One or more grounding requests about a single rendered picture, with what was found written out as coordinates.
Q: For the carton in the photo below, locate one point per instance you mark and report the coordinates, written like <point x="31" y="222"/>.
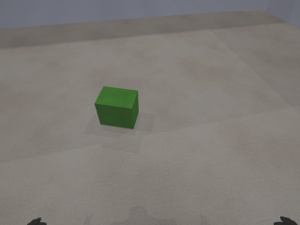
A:
<point x="117" y="107"/>

